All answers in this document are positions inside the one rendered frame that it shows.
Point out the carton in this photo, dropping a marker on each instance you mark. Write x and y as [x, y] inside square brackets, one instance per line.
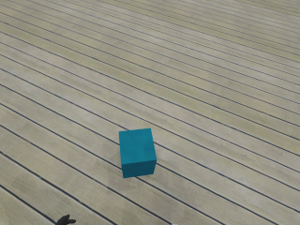
[137, 152]

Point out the left robot hand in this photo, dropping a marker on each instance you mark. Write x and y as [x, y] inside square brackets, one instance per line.
[64, 220]

